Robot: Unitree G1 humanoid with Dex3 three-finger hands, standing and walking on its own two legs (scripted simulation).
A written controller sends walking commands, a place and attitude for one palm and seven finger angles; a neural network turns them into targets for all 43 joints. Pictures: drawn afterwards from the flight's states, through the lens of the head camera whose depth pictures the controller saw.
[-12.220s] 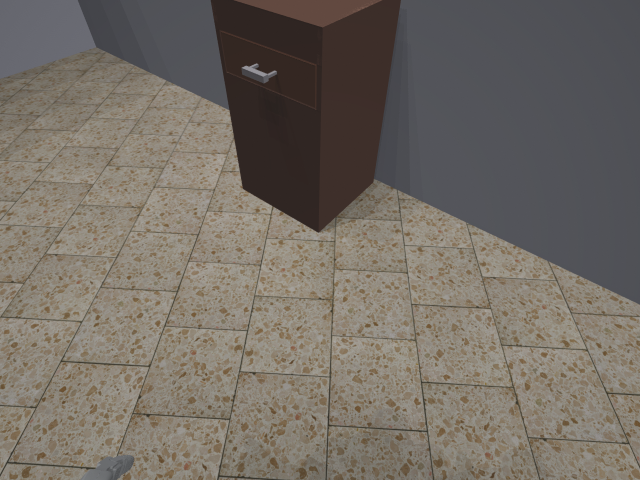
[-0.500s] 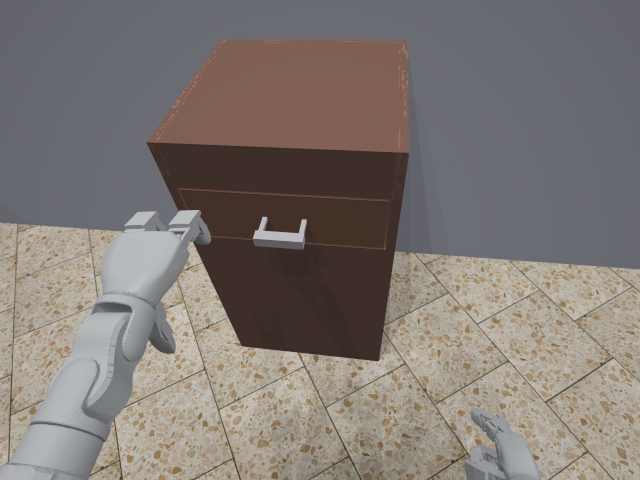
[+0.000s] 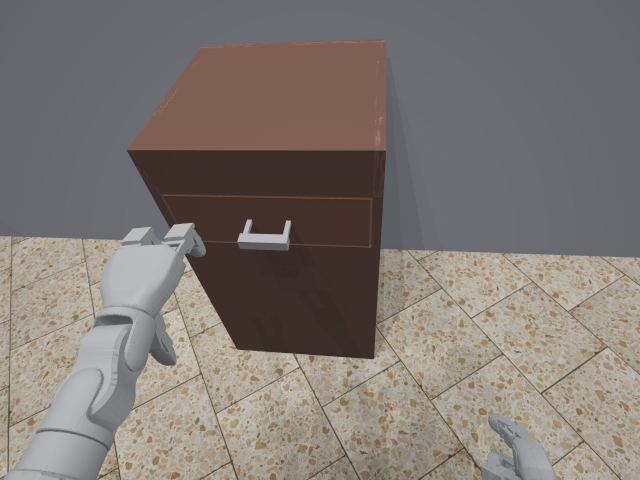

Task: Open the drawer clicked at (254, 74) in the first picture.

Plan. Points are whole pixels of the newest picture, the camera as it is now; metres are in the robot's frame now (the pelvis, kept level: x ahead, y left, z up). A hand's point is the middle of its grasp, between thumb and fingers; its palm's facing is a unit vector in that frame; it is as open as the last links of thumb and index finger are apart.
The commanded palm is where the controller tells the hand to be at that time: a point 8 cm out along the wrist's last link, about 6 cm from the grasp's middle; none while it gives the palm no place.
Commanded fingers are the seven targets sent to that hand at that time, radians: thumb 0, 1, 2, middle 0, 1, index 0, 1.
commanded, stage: move the hooked fingers above the handle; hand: left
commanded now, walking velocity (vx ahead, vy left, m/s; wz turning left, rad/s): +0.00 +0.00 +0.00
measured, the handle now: (266, 233) +0.58 +0.21 -0.11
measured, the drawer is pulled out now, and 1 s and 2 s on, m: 0.00 0.00 0.00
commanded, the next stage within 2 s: none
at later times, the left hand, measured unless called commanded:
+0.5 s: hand (215, 269) +0.39 +0.22 +0.02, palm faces -0.05 -0.02 -1.00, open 13.8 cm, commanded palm +0.37 +0.22 +0.08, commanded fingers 0.00 -0.50 0.30 -0.30 -1.20 -0.30 -1.20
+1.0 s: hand (241, 257) +0.44 +0.20 -0.02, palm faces -0.07 -0.03 -1.00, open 13.8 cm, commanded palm +0.44 +0.22 +0.03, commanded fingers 0.00 -0.50 0.30 -0.30 -1.20 -0.30 -1.20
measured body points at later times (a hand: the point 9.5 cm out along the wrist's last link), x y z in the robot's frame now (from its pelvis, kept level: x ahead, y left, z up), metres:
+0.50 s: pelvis -0.01 +0.01 -0.01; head +0.04 -0.02 +0.43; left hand +0.38 +0.22 +0.07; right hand +0.09 -0.25 -0.15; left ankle -0.02 +0.12 -0.74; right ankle +0.01 -0.11 -0.74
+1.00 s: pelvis -0.01 +0.01 -0.03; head +0.08 +0.01 +0.41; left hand +0.44 +0.20 +0.03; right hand +0.03 -0.26 -0.16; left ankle -0.02 +0.12 -0.74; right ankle +0.01 -0.11 -0.74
